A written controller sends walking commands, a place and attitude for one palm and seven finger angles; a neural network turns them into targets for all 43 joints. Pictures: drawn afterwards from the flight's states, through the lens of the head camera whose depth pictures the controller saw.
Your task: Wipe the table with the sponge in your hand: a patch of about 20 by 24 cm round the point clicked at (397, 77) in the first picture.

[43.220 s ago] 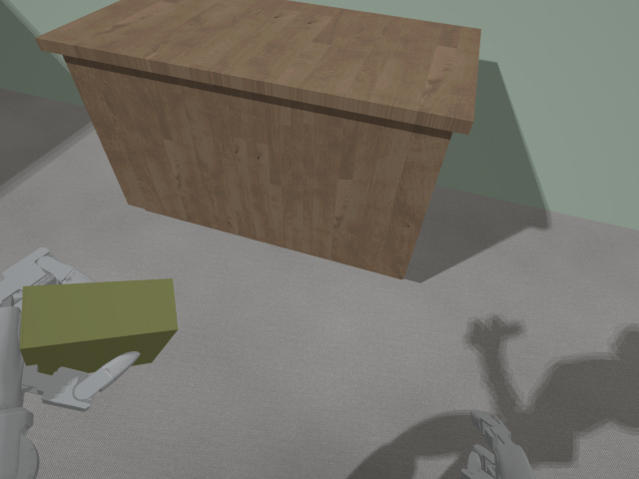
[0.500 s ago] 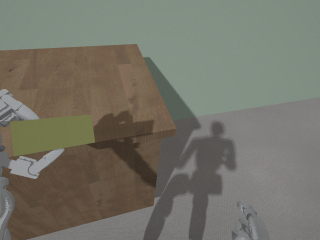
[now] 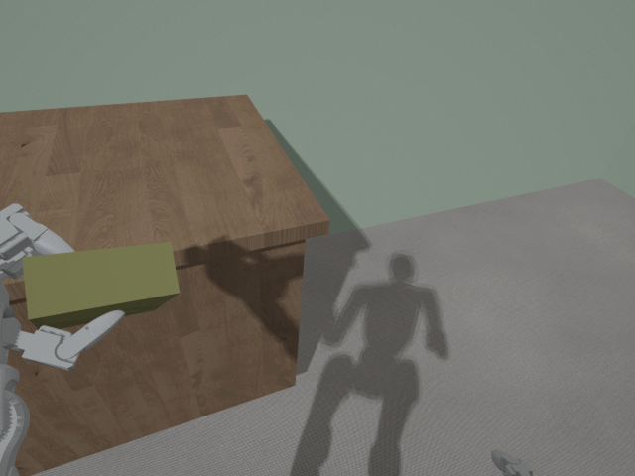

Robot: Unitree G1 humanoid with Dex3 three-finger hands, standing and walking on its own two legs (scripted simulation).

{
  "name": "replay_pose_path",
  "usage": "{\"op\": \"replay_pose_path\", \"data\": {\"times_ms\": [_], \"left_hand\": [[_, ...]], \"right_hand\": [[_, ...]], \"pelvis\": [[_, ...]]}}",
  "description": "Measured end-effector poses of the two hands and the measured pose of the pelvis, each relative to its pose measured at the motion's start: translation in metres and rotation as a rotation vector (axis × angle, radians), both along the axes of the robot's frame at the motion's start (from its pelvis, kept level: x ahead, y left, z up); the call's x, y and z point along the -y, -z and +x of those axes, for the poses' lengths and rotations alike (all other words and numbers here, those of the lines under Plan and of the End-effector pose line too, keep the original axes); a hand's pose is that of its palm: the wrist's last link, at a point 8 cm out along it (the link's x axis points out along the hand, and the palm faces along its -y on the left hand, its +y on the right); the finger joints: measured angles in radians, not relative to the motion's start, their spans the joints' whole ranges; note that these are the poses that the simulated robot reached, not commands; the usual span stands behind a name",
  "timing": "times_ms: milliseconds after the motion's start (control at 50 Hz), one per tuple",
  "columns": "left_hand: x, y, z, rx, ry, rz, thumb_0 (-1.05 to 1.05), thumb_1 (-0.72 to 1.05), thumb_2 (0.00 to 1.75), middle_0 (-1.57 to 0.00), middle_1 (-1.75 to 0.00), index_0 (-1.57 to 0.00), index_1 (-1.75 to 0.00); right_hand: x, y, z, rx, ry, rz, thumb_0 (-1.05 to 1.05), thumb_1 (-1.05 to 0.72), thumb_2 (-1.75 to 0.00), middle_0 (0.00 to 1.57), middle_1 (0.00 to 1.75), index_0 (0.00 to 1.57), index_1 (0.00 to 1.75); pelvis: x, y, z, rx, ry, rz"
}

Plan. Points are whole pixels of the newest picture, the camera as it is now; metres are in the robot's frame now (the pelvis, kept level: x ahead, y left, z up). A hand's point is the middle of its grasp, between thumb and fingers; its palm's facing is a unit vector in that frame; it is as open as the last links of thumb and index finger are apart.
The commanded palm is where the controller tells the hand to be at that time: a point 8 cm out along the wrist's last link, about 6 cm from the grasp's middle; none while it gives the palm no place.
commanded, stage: stop stepping back and stand still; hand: left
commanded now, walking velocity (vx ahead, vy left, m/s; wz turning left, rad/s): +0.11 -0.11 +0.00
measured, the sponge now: (122, 286) +0.24 +0.22 +0.18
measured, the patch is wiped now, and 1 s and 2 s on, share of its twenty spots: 0.95 0.95 0.95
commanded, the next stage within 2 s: stand and wait in 1.08 s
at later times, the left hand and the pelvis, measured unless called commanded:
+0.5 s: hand (15, 335) +0.16 +0.26 +0.22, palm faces +0.47 -0.86 -0.22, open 9.1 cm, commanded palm +0.10 +0.30 +0.24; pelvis -0.05 +0.02 +0.00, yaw +0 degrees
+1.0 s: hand (7, 305) +0.19 +0.29 +0.21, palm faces +0.44 -0.83 -0.34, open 9.1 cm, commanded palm +0.13 +0.32 +0.24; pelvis -0.03 +0.04 +0.01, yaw +0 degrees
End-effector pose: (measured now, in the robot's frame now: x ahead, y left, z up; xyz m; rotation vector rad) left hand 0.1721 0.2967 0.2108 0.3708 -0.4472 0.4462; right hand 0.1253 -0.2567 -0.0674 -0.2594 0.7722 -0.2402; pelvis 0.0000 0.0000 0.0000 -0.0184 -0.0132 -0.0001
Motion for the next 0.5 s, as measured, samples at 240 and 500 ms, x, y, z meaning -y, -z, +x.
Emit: {"op": "replay_pose_path", "data": {"times_ms": [240, 500], "left_hand": [[0.032, -0.043, -0.054, 0.060, 0.081, 0.185, -0.02, -0.49, 1.06, -0.81, -1.41, -0.88, -1.47], [0.000, -0.007, -0.056, 0.027, 0.030, -0.017, -0.02, -0.49, 1.06, -0.81, -1.41, -0.88, -1.47]], "right_hand": [[-0.020, -0.004, -0.041, 0.044, -0.045, 0.069, 0.01, -0.91, -0.90, 0.20, 0.30, 0.20, 0.30], [-0.023, 0.001, -0.050, 0.013, -0.034, -0.003, 0.01, -0.91, -0.90, 0.20, 0.30, 0.21, 0.30]], "pelvis": [[0.006, -0.009, -0.050, -0.006, 0.013, -0.006], [-0.017, -0.003, -0.053, 0.034, -0.008, -0.003]]}}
